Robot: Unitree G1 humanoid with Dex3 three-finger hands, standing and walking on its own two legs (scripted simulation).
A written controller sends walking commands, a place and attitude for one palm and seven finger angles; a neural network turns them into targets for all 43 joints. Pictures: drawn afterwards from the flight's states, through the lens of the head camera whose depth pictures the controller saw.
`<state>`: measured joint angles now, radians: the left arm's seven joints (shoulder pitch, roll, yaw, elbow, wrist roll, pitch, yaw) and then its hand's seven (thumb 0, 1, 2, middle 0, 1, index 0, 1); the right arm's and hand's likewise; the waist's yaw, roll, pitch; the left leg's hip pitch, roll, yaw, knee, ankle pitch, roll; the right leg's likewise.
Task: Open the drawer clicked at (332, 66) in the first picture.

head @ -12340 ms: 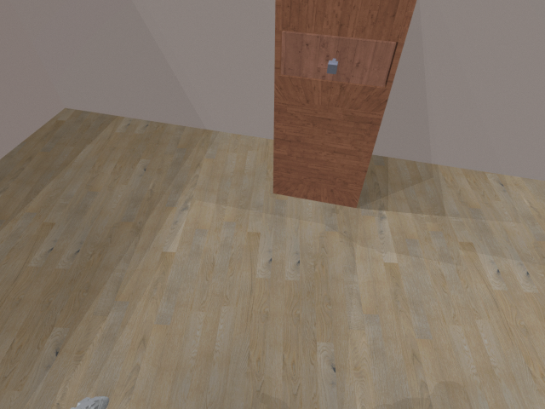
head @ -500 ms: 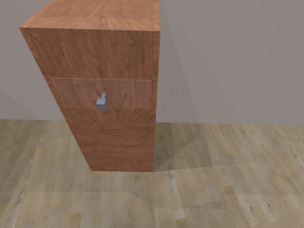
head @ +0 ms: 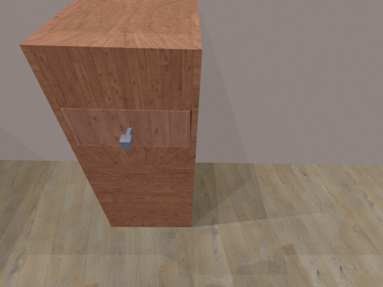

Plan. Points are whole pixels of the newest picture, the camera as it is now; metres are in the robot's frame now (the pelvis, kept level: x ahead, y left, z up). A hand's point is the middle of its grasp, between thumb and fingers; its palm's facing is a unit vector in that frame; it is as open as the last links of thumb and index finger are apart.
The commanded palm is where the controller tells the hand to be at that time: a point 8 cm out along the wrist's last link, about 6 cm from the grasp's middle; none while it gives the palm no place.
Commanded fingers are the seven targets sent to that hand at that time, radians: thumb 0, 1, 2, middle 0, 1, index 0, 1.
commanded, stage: come to a stop and stand still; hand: left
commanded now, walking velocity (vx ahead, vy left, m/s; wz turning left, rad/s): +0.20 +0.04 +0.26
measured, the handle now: (127, 137) +0.54 +0.24 -0.04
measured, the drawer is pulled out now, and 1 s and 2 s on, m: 0.00 0.00 0.00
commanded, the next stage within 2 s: look again from close up in 1.20 s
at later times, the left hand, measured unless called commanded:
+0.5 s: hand out of the picture +0.03 +0.18 -0.18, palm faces +0.03 -0.97 -0.23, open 7.3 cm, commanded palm none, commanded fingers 0.00 0.90 0.90 -0.20 -0.30 -0.20 -0.30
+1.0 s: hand out of the picture -0.07 +0.17 -0.18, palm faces +0.04 -0.98 -0.18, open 7.4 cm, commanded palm none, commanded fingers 0.00 0.90 0.90 -0.20 -0.30 -0.20 -0.30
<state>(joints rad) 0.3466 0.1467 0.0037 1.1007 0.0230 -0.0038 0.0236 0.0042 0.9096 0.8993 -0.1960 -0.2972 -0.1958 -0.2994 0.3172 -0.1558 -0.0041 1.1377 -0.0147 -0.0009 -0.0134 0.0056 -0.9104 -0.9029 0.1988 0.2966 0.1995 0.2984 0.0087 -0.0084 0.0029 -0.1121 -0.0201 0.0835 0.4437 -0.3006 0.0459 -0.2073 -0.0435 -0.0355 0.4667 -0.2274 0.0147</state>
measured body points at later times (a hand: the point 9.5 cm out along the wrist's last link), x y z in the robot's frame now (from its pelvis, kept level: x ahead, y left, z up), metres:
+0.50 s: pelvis +0.01 +0.01 -0.01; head +0.03 +0.01 +0.44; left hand +0.03 +0.24 -0.16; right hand +0.03 -0.23 -0.16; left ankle -0.03 +0.09 -0.74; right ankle +0.02 -0.13 -0.74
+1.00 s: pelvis -0.05 +0.00 +0.00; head -0.06 +0.00 +0.45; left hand -0.07 +0.22 -0.16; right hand -0.03 -0.23 -0.16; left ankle -0.03 +0.09 -0.74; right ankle +0.02 -0.13 -0.74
